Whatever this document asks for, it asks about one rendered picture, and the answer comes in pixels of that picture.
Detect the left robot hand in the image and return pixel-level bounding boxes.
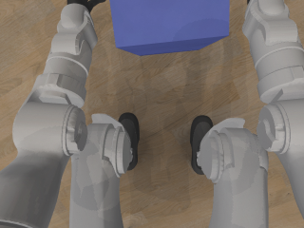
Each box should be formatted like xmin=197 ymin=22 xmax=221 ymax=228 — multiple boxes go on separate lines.
xmin=66 ymin=0 xmax=106 ymax=13

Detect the robot right shin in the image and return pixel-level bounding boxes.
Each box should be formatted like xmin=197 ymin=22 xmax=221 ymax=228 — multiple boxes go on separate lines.
xmin=197 ymin=118 xmax=269 ymax=175

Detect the robot right forearm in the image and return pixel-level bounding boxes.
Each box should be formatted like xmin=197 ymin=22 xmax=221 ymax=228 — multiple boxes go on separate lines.
xmin=242 ymin=0 xmax=304 ymax=104

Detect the right robot upper arm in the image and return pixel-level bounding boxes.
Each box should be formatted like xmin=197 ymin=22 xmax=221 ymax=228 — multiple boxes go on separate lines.
xmin=256 ymin=98 xmax=304 ymax=219

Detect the carton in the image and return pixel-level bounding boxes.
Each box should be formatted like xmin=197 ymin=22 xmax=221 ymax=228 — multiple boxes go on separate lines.
xmin=109 ymin=0 xmax=230 ymax=56

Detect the left robot upper arm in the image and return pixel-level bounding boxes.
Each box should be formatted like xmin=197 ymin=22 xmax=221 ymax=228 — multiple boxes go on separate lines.
xmin=0 ymin=102 xmax=88 ymax=228

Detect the left robot thigh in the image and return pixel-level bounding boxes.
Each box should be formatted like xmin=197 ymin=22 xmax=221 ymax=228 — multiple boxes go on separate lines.
xmin=69 ymin=123 xmax=130 ymax=228

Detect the robot left forearm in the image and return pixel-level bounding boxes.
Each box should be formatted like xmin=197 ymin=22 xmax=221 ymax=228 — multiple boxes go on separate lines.
xmin=12 ymin=3 xmax=98 ymax=147

